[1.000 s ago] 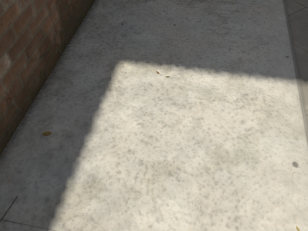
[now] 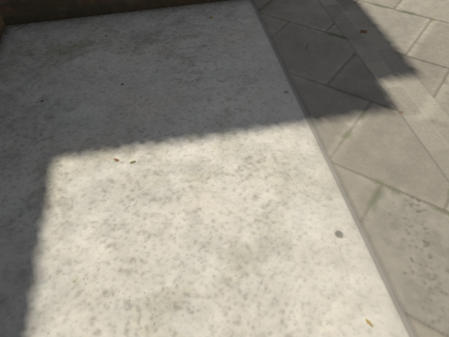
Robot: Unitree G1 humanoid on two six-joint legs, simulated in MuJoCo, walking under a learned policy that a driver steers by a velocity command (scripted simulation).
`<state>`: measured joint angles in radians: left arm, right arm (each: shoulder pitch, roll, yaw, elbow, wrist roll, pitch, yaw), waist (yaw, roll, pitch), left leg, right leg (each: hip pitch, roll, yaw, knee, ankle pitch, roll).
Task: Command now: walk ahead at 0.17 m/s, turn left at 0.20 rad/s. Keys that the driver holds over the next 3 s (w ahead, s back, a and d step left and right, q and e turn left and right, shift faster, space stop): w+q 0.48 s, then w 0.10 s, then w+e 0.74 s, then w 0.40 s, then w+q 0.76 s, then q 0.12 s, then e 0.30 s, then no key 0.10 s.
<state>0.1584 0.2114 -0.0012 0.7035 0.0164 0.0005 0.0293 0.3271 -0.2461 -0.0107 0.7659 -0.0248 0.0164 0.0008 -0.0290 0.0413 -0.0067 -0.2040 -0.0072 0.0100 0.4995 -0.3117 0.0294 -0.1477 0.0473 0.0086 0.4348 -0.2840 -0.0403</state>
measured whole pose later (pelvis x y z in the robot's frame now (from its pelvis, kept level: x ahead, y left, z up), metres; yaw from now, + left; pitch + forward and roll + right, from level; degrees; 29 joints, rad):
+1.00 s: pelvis +0.45 +0.12 +0.00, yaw +11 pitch +1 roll +0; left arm 0.33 0.27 0.05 0.84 0.00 -0.04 -0.02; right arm 0.23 -0.27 0.00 0.76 -0.05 -0.06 0.01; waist 0.01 0.03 0.05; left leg -0.50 0.03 -0.04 1.12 -0.30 0.02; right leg -0.22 0.14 0.02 0.37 -0.15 -0.13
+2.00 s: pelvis +0.99 +0.14 +0.00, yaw -1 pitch +0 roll +0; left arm 0.24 0.23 0.03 0.82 0.03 -0.08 0.00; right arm 0.35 -0.26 -0.05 0.90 -0.02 -0.03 0.02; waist -0.02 0.04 0.03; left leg -0.46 0.04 -0.01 1.09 -0.30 0.06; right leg -0.19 0.02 -0.13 0.38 -0.20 -0.06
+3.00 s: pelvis +1.43 +0.22 +0.00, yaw +18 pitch -1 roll +1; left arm 0.23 0.24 0.03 0.84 0.01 -0.01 0.00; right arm 0.19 -0.25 -0.04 0.85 -0.03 0.02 -0.02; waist 0.00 0.03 0.09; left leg -0.40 -0.07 -0.02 1.09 -0.46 0.01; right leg -0.34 0.08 0.00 0.44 -0.09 -0.09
